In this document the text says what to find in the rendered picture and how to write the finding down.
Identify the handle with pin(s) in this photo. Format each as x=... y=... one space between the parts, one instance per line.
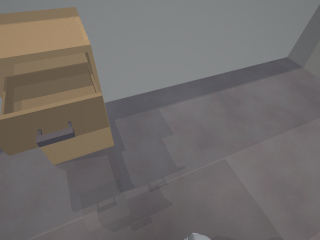
x=54 y=137

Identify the cabinet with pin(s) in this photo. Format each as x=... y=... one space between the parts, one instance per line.
x=38 y=40

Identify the drawer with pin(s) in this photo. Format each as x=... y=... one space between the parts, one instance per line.
x=47 y=100

